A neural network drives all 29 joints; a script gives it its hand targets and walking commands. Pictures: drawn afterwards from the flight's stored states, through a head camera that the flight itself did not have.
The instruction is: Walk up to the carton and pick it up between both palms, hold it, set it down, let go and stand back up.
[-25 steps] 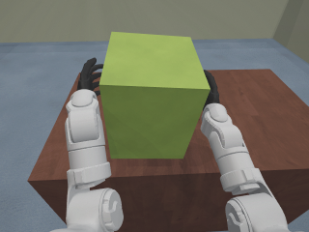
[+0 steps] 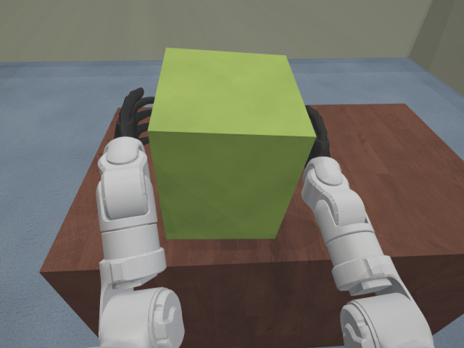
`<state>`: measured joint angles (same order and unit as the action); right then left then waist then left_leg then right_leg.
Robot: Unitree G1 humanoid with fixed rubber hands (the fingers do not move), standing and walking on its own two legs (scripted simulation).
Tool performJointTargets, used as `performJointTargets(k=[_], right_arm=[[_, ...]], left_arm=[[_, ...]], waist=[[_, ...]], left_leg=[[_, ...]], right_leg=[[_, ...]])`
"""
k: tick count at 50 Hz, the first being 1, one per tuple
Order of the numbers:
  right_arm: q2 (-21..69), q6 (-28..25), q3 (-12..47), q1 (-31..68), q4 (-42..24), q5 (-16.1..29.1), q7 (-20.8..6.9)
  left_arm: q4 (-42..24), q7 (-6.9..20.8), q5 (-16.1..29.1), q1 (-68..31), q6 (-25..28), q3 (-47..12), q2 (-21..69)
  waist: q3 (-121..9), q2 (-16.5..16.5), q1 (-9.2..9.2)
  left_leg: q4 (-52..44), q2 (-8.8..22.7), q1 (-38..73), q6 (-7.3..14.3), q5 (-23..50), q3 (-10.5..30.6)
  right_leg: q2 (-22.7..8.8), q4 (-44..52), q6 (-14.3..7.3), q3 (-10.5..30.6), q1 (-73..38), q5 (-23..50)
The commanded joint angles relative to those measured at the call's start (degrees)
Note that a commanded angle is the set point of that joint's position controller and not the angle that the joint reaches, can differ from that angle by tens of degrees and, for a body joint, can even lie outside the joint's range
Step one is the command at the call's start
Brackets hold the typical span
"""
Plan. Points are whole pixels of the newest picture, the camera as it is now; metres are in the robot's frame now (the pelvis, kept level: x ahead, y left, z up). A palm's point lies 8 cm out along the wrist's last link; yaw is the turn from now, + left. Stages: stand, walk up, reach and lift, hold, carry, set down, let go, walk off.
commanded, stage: hold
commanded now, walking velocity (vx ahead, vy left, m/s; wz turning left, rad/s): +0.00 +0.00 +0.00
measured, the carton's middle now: (224, 149) +0.39 +0.01 +0.17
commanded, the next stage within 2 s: none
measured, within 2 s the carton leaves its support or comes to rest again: neither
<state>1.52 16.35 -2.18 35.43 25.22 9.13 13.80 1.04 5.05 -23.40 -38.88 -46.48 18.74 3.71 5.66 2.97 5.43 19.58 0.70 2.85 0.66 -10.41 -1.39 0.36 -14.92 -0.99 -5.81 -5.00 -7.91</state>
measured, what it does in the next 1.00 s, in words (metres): stands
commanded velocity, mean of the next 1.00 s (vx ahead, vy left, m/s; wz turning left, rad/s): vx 0.00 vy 0.00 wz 0.00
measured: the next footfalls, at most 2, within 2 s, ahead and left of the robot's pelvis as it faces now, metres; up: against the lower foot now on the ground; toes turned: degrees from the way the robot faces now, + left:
none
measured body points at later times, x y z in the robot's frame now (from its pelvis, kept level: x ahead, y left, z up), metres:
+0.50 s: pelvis +0.00 -0.01 +0.00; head -0.05 +0.02 +0.45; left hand +0.37 +0.16 +0.23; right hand +0.37 -0.14 +0.19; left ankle +0.02 +0.11 -0.75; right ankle +0.02 -0.11 -0.75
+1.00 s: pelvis +0.00 -0.01 +0.00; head -0.05 +0.02 +0.45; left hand +0.37 +0.15 +0.22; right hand +0.37 -0.14 +0.19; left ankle +0.02 +0.11 -0.75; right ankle +0.02 -0.11 -0.75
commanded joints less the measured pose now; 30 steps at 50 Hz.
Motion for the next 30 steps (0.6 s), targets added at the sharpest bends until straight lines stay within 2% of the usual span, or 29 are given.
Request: performJointTargets(k=[1, 3, 4, 7, 10, 14, 15, 16, 17, 21, 25, 30], right_arm=[[25.7, -3.0, 19.8, 44.4, -15.0, 2.7, -6.0], [25.8, -3.3, 20.5, 45.1, -15.8, 3.3, -6.2], [25.9, -3.3, 20.6, 45.2, -15.6, 3.2, -6.2], [25.8, -3.7, 21.3, 45.2, -17.2, 3.9, -6.0], [25.7, -3.4, 20.9, 45.1, -16.8, 3.6, -6.1], [26.6, -3.8, 21.3, 46.6, -17.7, 3.4, -6.3], [25.2, -3.4, 21.8, 48.3, -15.7, 4.1, -6.4], [25.5, -3.7, 21.8, 47.5, -16.2, 4.2, -6.3], [25.5, -3.8, 21.7, 48.3, -16.9, 4.4, -6.2], [25.6, -3.2, 20.4, 47.6, -16.3, 4.1, -5.8], [25.5, -2.8, 18.8, 46.5, -14.8, 3.2, -6.0], [25.6, -2.9, 19.0, 46.8, -15.3, 3.4, -6.0]], left_arm=[[0.4, 7.0, 7.7, -28.0, 2.1, -25.4, 25.7], [-0.1, 7.0, 7.7, -27.7, 2.1, -25.0, 25.6], [0.0, 7.1, 7.4, -27.9, 2.2, -24.6, 25.1], [-1.1, 7.0, 7.9, -26.9, 2.2, -26.2, 25.9], [-0.9, 7.0, 7.9, -27.7, 2.1, -25.6, 25.5], [-1.1, 6.6, 8.5, -28.6, 2.5, -26.0, 25.6], [2.6, 6.8, 5.9, -26.9, 1.3, -21.0, 24.1], [1.4, 7.1, 6.6, -27.1, 1.1, -22.0, 24.8], [1.0, 7.4, 6.8, -27.6, 1.0, -22.3, 24.7], [1.2, 7.6, 7.5, -28.3, 1.0, -23.6, 25.1], [1.9, 7.9, 7.4, -28.8, 1.2, -23.7, 25.2], [1.6, 7.9, 7.7, -28.9, 1.7, -24.3, 25.3]], waist=[[-17.7, -3.8, 1.38], [-18.6, -4.3, 0.37], [-18.5, -3.6, 0.31], [-19.7, -4.3, 0.84], [-18.3, -4.3, 0.6], [-20.4, -3.7, 0.28], [-18.1, -2.9, -3.4], [-18.6, -2.3, -1.62], [-19.4, -2.9, -1.92], [-18.8, -3.4, 0.0], [-17.2, -4.3, 0.86], [-18.5, -4.8, 1.15]], left_leg=[[-3.0, -1.8, 1.2, -0.9, 10.7, -2.3], [-2.8, -1.8, 1.4, -0.9, 12.1, -2.2], [-2.8, -1.9, 1.5, -0.6, 11.9, -2.1], [-1.8, -1.8, 2.8, -1.3, 15.3, -1.9], [-2.6, -1.8, 1.4, -1.0, 12.0, -2.1], [-2.4, -1.7, 1.7, -0.5, 12.4, -2.0], [-2.9, -1.3, 2.4, 0.4, 14.2, -2.0], [-3.1, -1.2, 1.9, 0.1, 14.3, -2.3], [-2.5, -1.4, 2.4, 0.1, 15.1, -2.3], [-2.3, -1.8, 2.2, -0.4, 13.4, -2.4], [-3.3, -1.8, 0.5, -0.6, 10.8, -2.4], [-2.6, -1.9, 1.0, -1.0, 12.5, -2.0]], right_leg=[[2.0, 1.3, 2.7, -1.0, -4.3, 6.5], [2.0, 0.7, 2.6, -1.0, -5.2, 8.1], [1.9, 0.8, 2.9, -1.0, -5.3, 8.6], [2.2, 0.5, 2.7, -1.1, -5.5, 10.9], [2.0, 0.9, 2.6, -1.0, -4.6, 7.3], [2.1, 0.5, 2.8, -1.0, -4.8, 8.5], [2.3, 1.3, 1.8, -0.8, -5.5, 6.7], [2.5, 1.0, 2.0, -1.1, -5.4, 6.5], [2.3, 1.1, 1.9, -1.0, -5.9, 7.1], [2.1, 1.3, 2.4, -0.9, -5.2, 7.4], [1.9, 1.2, 2.5, -1.0, -5.1, 5.6], [2.0, 0.8, 2.6, -1.3, -5.5, 7.1]])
